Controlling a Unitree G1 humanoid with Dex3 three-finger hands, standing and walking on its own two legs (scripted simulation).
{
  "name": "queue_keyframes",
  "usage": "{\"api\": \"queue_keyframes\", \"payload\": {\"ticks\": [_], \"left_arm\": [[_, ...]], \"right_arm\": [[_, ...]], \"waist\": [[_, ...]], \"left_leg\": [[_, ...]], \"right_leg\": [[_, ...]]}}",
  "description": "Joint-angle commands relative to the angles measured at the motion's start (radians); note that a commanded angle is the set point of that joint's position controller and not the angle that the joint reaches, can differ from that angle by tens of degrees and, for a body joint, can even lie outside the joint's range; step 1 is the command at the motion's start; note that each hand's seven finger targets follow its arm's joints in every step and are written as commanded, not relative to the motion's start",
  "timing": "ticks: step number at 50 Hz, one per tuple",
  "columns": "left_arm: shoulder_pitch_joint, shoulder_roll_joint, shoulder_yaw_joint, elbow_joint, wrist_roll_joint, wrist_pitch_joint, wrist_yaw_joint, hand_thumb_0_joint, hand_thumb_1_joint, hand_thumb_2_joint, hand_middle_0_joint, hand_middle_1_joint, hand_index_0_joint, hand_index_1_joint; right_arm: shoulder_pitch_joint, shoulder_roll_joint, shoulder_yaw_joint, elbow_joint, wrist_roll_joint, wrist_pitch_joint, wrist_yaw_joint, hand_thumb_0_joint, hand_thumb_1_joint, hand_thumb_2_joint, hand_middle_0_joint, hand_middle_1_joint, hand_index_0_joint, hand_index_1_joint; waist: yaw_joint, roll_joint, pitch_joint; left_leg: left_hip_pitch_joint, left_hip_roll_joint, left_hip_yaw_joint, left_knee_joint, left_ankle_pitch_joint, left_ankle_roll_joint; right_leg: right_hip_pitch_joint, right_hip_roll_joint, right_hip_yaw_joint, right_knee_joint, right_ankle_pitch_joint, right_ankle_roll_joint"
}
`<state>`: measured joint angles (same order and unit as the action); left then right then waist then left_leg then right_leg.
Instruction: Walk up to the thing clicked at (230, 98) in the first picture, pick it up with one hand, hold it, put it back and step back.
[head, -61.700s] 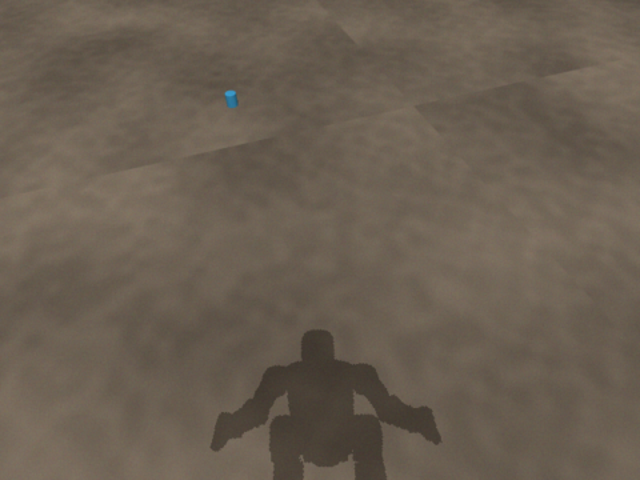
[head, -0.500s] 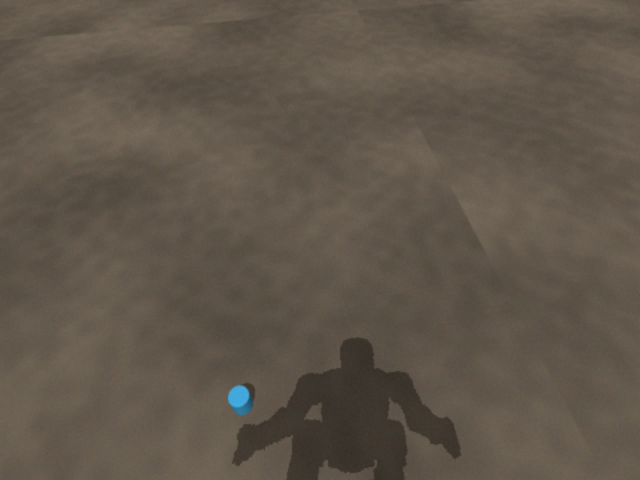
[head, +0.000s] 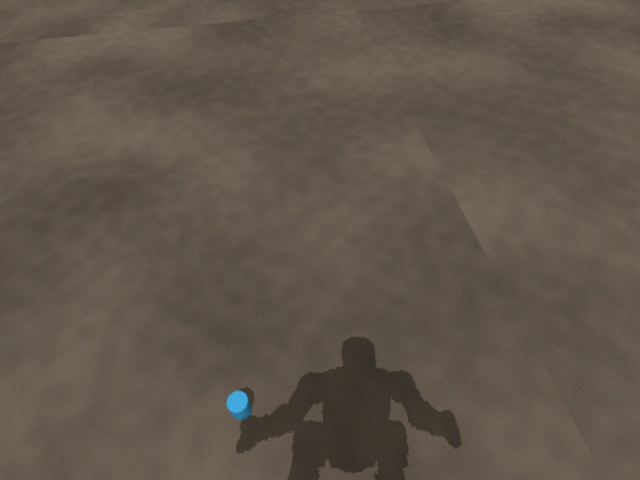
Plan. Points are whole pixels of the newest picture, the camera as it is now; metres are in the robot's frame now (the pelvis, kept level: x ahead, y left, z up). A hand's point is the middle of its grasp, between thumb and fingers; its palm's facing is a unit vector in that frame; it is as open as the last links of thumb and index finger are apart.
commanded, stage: stand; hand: left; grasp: from above
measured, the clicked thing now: (239, 405) +0.43 +0.29 -0.74
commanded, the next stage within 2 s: step back in 0.82 s
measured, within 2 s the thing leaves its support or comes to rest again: neither
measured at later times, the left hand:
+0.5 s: hand out of the picture +0.07 +0.25 -0.16, palm faces +0.01 -0.94 -0.34, open 7.4 cm
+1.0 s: hand out of the picture +0.07 +0.27 -0.17, palm faces +0.02 -0.93 -0.37, open 7.4 cm
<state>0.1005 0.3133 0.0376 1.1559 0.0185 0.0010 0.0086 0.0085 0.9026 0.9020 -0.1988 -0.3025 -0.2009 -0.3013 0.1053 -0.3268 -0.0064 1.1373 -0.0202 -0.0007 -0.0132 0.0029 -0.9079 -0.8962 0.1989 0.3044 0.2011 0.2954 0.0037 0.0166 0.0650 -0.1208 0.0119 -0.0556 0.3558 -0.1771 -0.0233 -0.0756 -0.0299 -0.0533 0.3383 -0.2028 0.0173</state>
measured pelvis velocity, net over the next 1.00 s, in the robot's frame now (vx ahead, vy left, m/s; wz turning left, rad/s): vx -0.02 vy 0.01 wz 0.02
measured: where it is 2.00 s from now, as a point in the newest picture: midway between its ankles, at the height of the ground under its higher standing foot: outside the picture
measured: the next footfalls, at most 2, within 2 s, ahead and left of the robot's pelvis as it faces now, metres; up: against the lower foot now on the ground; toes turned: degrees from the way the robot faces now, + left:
right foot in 1.60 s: -0.10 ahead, -0.06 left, +0.00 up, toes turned -2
left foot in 1.98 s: -0.20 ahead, +0.19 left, +0.00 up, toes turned -3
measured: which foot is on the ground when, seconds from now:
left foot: down 0.00-1.00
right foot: down 0.00-1.00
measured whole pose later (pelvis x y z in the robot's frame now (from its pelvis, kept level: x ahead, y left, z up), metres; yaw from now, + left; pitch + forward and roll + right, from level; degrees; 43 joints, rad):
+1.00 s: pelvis -0.02 +0.01 -0.01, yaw +1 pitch -2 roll -1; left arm 0.07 0.35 0.08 1.04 0.01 0.02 0.01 0.01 0.90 0.90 -0.20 -0.30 -0.20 -0.30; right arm 0.06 -0.39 -0.04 1.03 0.00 0.04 0.01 0.00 -0.91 -0.90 0.20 0.30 0.20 0.30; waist -0.01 0.02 0.18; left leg -0.32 -0.02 -0.06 0.70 -0.33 0.03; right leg -0.20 -0.05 -0.06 0.49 -0.25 0.01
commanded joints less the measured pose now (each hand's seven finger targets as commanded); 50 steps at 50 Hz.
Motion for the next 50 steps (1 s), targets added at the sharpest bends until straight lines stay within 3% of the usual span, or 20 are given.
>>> {"api": "queue_keyframes", "payload": {"ticks": [1, 2, 4, 9, 13, 25, 40, 41, 43, 45, 46, 48, 49, 50], "left_arm": [[-0.028, 0.208, 0.032, -0.057, 0.0, -0.024, 0.013, 0.0, 0.9, 0.9, -0.2, -0.3, -0.2, -0.301], [-0.028, 0.209, 0.031, -0.056, 0.001, -0.024, 0.013, 0.0, 0.9, 0.9, -0.2, -0.3, -0.2, -0.301], [-0.027, 0.207, 0.03, -0.062, 0.001, -0.028, 0.013, 0.0, 0.9, 0.9, -0.2, -0.3, -0.2, -0.301], [-0.028, 0.213, 0.029, -0.063, -0.002, -0.027, 0.013, 0.0, 0.9, 0.9, -0.2, -0.3, -0.2, -0.301], [-0.026, 0.214, 0.027, -0.063, -0.002, -0.026, 0.011, 0.0, 0.9, 0.9, -0.2, -0.3, -0.2, -0.301], [-0.025, 0.217, 0.023, -0.071, -0.004, -0.029, 0.009, 0.0, 0.9, 0.9, -0.2, -0.3, -0.2, -0.3], [-0.022, 0.225, 0.023, -0.074, -0.005, -0.029, 0.006, 0.0, 0.9, 0.9, -0.2, -0.3, -0.2, -0.3], [-0.014, 0.302, 0.072, -0.088, -0.026, -0.023, 0.012, 0.0, 0.9, 0.9, -0.2, -0.3, -0.2, -0.3], [0.006, 0.29, 0.079, -0.111, -0.032, -0.016, 0.018, 0.0, 0.9, 0.9, -0.2, -0.3, -0.2, -0.3], [-0.002, 0.302, 0.087, -0.147, -0.027, -0.013, 0.02, 0.0, 0.9, 0.9, -0.2, -0.3, -0.2, -0.3], [-0.023, 0.305, 0.09, -0.169, -0.025, -0.009, 0.019, 0.0, 0.9, 0.9, -0.2, -0.3, -0.2, -0.3], [-0.074, 0.315, 0.095, -0.221, -0.006, -0.004, 0.023, 0.0, 0.9, 0.9, -0.2, -0.3, -0.2, -0.3], [-0.08, 0.321, 0.099, -0.241, 0.004, -0.002, 0.023, 0.0, 0.9, 0.9, -0.2, -0.3, -0.2, -0.3], [-0.102, 0.327, 0.099, -0.257, 0.011, -0.001, 0.024, 0.0, 0.9, 0.9, -0.2, -0.3, -0.2, -0.3]], "right_arm": [[-0.027, -0.19, -0.033, -0.05, 0.004, -0.022, -0.01, 0.0, -0.9, -0.9, 0.2, 0.3, 0.2, 0.3], [-0.033, -0.193, -0.034, -0.052, 0.004, -0.022, -0.009, 0.0, -0.9, -0.9, 0.2, 0.3, 0.2, 0.3], [-0.039, -0.199, -0.036, -0.057, 0.004, -0.024, -0.008, 0.0, -0.9, -0.9, 0.2, 0.3, 0.2, 0.3], [-0.037, -0.195, -0.034, -0.054, 0.005, -0.024, -0.008, 0.0, -0.9, -0.9, 0.2, 0.3, 0.2, 0.3], [-0.029, -0.195, -0.031, -0.05, 0.006, -0.023, -0.007, 0.0, -0.9, -0.9, 0.2, 0.3, 0.2, 0.3], [-0.026, -0.208, -0.03, -0.053, 0.007, -0.026, -0.005, 0.0, -0.9, -0.9, 0.2, 0.3, 0.2, 0.3], [-0.029, -0.211, -0.027, -0.058, 0.007, -0.024, -0.003, 0.0, -0.9, -0.9, 0.2, 0.3, 0.2, 0.3], [-0.065, -0.259, -0.048, -0.085, 0.01, -0.006, 0.004, 0.0, -0.9, -0.9, 0.2, 0.3, 0.2, 0.3], [-0.045, -0.228, -0.048, -0.109, 0.02, 0.003, 0.005, 0.0, -0.9, -0.9, 0.2, 0.3, 0.2, 0.3], [-0.02, -0.227, -0.056, -0.133, 0.025, 0.012, 0.006, 0.0, -0.9, -0.9, 0.2, 0.3, 0.2, 0.3], [-0.01, -0.22, -0.06, -0.141, 0.025, 0.02, 0.008, 0.0, -0.9, -0.9, 0.2, 0.3, 0.2, 0.3], [0.022, -0.225, -0.075, -0.162, 0.02, 0.038, 0.011, 0.0, -0.9, -0.9, 0.2, 0.3, 0.2, 0.3], [0.038, -0.231, -0.08, -0.174, 0.016, 0.047, 0.014, 0.0, -0.9, -0.9, 0.2, 0.3, 0.2, 0.3], [0.062, -0.232, -0.083, -0.183, 0.018, 0.052, 0.017, 0.0, -0.9, -0.9, 0.2, 0.3, 0.2, 0.3]], "waist": [[0.001, -0.005, -0.05], [0.004, -0.001, -0.047], [0.004, -0.005, -0.078], [0.005, 0.003, -0.085], [0.003, 0.001, -0.065], [0.003, -0.009, -0.084], [0.002, -0.003, -0.078], [0.003, -0.021, 0.027], [-0.001, -0.026, -0.009], [-0.008, -0.067, -0.095], [-0.013, -0.097, -0.107], [-0.02, -0.185, -0.121], [-0.017, -0.191, -0.106], [-0.035, -0.2, -0.098]], "left_leg": [[-0.022, 0.096, -0.069, -0.063, 0.106, 0.04], [-0.021, 0.098, -0.074, -0.069, 0.092, 0.039], [-0.005, 0.102, -0.07, -0.053, 0.146, 0.045], [0.004, 0.103, -0.069, -0.054, 0.19, 0.04], [-0.018, 0.101, -0.073, -0.066, 0.146, 0.037], [-0.001, 0.106, -0.071, -0.054, 0.205, 0.041], [-0.012, 0.106, -0.075, -0.062, 0.164, 0.042], [-0.091, 0.077, -0.067, 0.053, 0.321, 0.064], [-0.095, 0.049, -0.034, 0.135, 0.328, 0.063], [-0.08, 0.019, -0.003, 0.246, 0.306, 0.065], [-0.091, -0.015, 0.021, 0.31, 0.195, 0.057], [-0.156, -0.064, 0.021, 0.5, -0.236, 0.063], [-0.167, -0.054, -0.001, 0.582, -0.345, 0.068], [-0.177, -0.034, -0.029, 0.577, -0.362, 0.076]], "right_leg": [[0.0, -0.102, 0.092, -0.076, 0.074, -0.023], [-0.005, -0.1, 0.087, -0.077, 0.051, -0.022], [0.015, -0.107, 0.091, -0.073, 0.115, -0.023], [0.019, -0.106, 0.083, -0.064, 0.139, -0.025], [0.014, -0.104, 0.082, -0.07, 0.092, -0.025], [0.027, -0.11, 0.081, -0.063, 0.155, -0.027], [0.024, -0.112, 0.085, -0.069, 0.112, -0.03], [-0.046, -0.103, 0.093, 0.013, 0.285, -0.043], [-0.037, -0.12, 0.092, 0.034, 0.357, -0.076], [-0.02, -0.174, 0.131, 0.049, 0.435, -0.134], [-0.046, -0.215, 0.164, 0.04, 0.432, -0.168], [-0.071, -0.322, 0.245, 0.031, 0.426, -0.253], [-0.128, -0.357, 0.258, 0.037, 0.422, -0.282], [-0.147, -0.362, 0.249, 0.052, 0.412, -0.281]]}}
